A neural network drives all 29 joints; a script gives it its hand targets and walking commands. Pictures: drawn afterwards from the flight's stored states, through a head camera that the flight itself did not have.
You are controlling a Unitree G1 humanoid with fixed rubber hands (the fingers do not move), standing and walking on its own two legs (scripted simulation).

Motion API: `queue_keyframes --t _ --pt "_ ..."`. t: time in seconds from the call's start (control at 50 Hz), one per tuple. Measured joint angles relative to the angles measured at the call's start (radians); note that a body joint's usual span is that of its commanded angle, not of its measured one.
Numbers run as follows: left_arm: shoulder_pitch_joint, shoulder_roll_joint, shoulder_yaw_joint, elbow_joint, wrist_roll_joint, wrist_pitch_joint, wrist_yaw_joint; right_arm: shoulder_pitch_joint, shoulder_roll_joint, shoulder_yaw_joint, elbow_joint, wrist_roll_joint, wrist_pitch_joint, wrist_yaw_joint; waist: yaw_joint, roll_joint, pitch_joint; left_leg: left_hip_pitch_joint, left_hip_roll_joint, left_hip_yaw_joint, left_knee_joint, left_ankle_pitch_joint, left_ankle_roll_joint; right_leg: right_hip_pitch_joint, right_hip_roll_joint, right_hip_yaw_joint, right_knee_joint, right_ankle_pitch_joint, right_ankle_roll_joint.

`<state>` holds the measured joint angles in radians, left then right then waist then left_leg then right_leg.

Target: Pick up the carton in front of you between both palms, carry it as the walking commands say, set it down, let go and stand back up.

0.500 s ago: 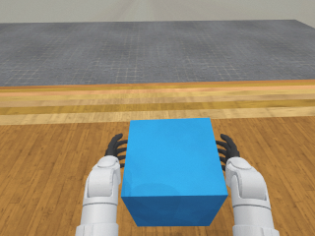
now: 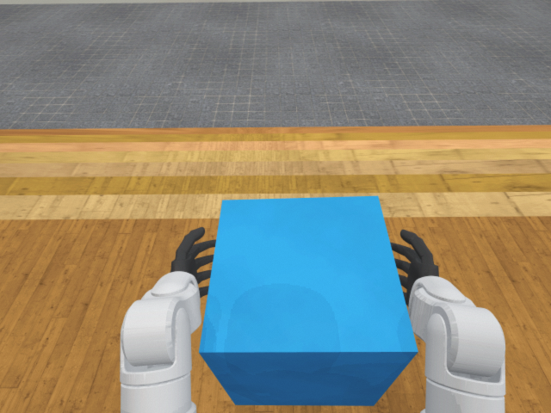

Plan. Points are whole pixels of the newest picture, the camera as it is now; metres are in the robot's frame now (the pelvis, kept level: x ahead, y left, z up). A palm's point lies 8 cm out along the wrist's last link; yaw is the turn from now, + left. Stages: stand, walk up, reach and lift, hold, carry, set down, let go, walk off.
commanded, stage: carry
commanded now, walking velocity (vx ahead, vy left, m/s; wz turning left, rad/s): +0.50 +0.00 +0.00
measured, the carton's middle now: (301, 307) +0.27 +0.00 +0.03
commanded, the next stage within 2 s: none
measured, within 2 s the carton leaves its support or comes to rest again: neither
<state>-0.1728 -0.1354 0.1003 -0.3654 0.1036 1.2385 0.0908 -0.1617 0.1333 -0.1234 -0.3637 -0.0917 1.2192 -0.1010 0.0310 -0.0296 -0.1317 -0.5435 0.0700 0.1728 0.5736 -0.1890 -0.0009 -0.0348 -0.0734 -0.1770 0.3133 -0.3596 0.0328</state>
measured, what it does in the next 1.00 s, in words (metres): walks ahead: left foot, then right foot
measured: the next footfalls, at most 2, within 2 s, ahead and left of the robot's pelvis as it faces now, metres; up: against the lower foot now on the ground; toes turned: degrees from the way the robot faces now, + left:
left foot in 0.04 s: +0.19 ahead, +0.11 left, +0.00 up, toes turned +12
right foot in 0.50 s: +0.51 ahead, -0.09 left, +0.00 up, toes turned -13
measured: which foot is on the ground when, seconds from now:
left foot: up 0.00-0.02, down 0.04-0.54, up 0.56-0.96, down 0.98-1.00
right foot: down 0.00-0.06, up 0.08-0.48, down 0.50-1.00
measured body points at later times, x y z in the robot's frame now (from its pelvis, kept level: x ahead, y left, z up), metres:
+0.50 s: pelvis +0.34 +0.01 -0.01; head +0.33 +0.01 +0.44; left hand +0.62 +0.15 +0.08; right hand +0.61 -0.15 +0.07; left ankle +0.15 +0.10 -0.74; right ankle +0.47 -0.08 -0.74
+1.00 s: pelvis +0.68 +0.03 -0.03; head +0.68 +0.04 +0.42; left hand +0.99 +0.17 +0.09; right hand +0.98 -0.13 +0.09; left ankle +0.81 +0.11 -0.74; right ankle +0.48 -0.08 -0.73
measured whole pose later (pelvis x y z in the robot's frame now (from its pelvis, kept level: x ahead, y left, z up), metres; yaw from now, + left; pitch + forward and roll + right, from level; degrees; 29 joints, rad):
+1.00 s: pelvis +0.68 +0.03 -0.03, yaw -1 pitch +3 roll +0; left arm -0.31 -0.11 0.14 -0.34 0.10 1.22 0.08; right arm -0.31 0.11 -0.14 -0.32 -0.09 1.21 -0.11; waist -0.01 -0.03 -0.07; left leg -0.53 0.03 0.20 0.59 -0.10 0.08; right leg 0.01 -0.10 -0.20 0.59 -0.53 0.02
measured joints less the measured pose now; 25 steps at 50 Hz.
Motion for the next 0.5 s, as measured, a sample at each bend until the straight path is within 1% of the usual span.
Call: queue_keyframes --t 0.02,0.04,0.06,0.08,0.1,0.12,0.14,0.16,0.18,0.2,0.24,0.28,0.34,0.4,0.44,0.48,0.5 --pt "-0.005 -0.001 0.004 -0.006 -0.001 0.004 0.0 -0.006 0.001 0.0 -0.004 -0.001 0.004 0.0 0.0 -0.002 0.002 0.019 -0.007 0.023 -0.042 0.021 0.005 0.016 -0.011 0.004 0.03 -0.037 0.013" --pt "-0.011 -0.001 0.01 -0.012 -0.002 0.007 0.0 -0.017 0.002 -0.001 -0.005 -0.003 0.007 0.0 0.001 -0.002 0.004 0.046 -0.013 0.046 -0.071 0.031 0.017 0.022 -0.023 0.012 0.086 -0.084 0.023" --pt "-0.017 0.001 0.019 -0.013 -0.003 0.009 0.0 -0.028 0.004 0.002 0.006 -0.004 0.004 0.0 -0.004 -0.011 0.006 0.058 -0.019 0.064 -0.053 0.082 0.046 0.003 -0.047 0.022 0.184 -0.134 0.025" --pt "-0.021 0.007 0.03 -0.005 -0.006 0.008 0.0 -0.04 0.007 0.007 0.028 -0.009 -0.003 0.0 -0.013 -0.02 0.008 0.055 -0.024 0.076 -0.006 0.064 0.069 -0.05 -0.061 0.047 0.331 -0.139 0.022" --pt "-0.024 0.012 0.038 0.006 -0.009 0.011 0.0 -0.049 0.008 0.012 0.05 -0.014 -0.005 0.0 -0.018 -0.019 0.013 0.061 -0.023 0.084 0.022 0.022 0.083 -0.124 -0.053 0.082 0.497 -0.127 0.014" --pt "-0.025 0.014 0.044 0.018 -0.01 0.014 0.0 -0.053 0.009 0.014 0.067 -0.018 -0.004 0.0 -0.022 -0.013 0.019 0.079 -0.022 0.088 0.021 -0.014 0.09 -0.201 -0.039 0.104 0.643 -0.114 0.001" --pt "-0.025 0.01 0.048 0.028 -0.009 0.016 0.0 -0.05 0.008 0.014 0.076 -0.02 -0.001 0.0 -0.027 -0.006 0.026 0.103 -0.022 0.09 0.002 -0.033 0.091 -0.273 -0.028 0.111 0.751 -0.094 -0.012" --pt "-0.023 0.001 0.051 0.035 -0.006 0.016 0.0 -0.042 0.007 0.012 0.077 -0.019 0.0 0.001 -0.031 0.0 0.033 0.132 -0.023 0.091 -0.029 -0.034 0.081 -0.337 -0.021 0.108 0.815 -0.064 -0.023" --pt "-0.019 -0.006 0.05 0.037 -0.002 0.014 0.0 -0.033 0.006 0.008 0.072 -0.015 0.0 0.001 -0.036 0.005 0.041 0.163 -0.026 0.091 -0.064 -0.031 0.076 -0.39 -0.02 0.102 0.837 -0.031 -0.031" --pt "-0.017 -0.005 0.041 0.036 0.0 0.011 -0.001 -0.026 0.005 0.006 0.065 -0.012 -0.003 0.001 -0.042 0.009 0.049 0.195 -0.029 0.09 -0.1 -0.03 0.075 -0.435 -0.02 0.094 0.828 -0.001 -0.036" --pt "-0.018 -0.003 0.026 0.032 0.001 0.001 -0.001 -0.017 0.003 0.001 0.047 -0.007 -0.012 0.001 -0.053 0.02 0.06 0.257 -0.031 0.082 -0.165 -0.031 0.073 -0.505 -0.02 0.079 0.759 0.047 -0.038" --pt "-0.02 -0.003 0.017 0.023 0.002 -0.012 -0.001 -0.013 0.002 -0.004 0.03 -0.002 -0.022 0.001 -0.06 0.027 0.063 0.316 -0.033 0.074 -0.219 -0.038 0.067 -0.554 -0.021 0.069 0.659 0.095 -0.036" --pt "-0.018 -0.003 0.009 0.004 0.004 -0.025 -0.003 -0.015 0.003 -0.008 0.013 0.006 -0.034 0.001 -0.062 0.029 0.057 0.403 -0.035 0.065 -0.274 -0.067 0.051 -0.587 -0.022 0.053 0.483 0.175 -0.035" --pt "-0.006 -0.001 0.008 -0.013 0.006 -0.026 -0.004 -0.017 0.003 -0.002 0.009 0.007 -0.034 0.001 -0.057 0.028 0.043 0.492 -0.037 0.06 -0.303 -0.119 0.028 -0.58 -0.015 0.022 0.328 0.25 -0.042" --pt "0.004 0.0 0.009 -0.018 0.005 -0.021 -0.004 -0.015 0.003 0.005 0.011 0.003 -0.029 0.003 -0.053 0.029 0.034 0.553 -0.036 0.056 -0.309 -0.164 0.01 -0.556 -0.005 -0.006 0.253 0.29 -0.052" --pt "0.008 0.001 0.01 -0.015 0.003 -0.015 -0.005 -0.012 0.002 0.009 0.012 -0.002 -0.02 0.004 -0.051 0.036 0.029 0.603 -0.026 0.045 -0.277 -0.23 -0.013 -0.51 0.012 -0.04 0.195 0.296 -0.064" --pt "0.005 0.001 0.011 -0.01 0.002 -0.013 -0.005 -0.01 0.002 0.01 0.012 -0.005 -0.015 0.004 -0.048 0.04 0.027 0.614 -0.015 0.036 -0.224 -0.276 -0.023 -0.473 0.024 -0.061 0.168 0.278 -0.069"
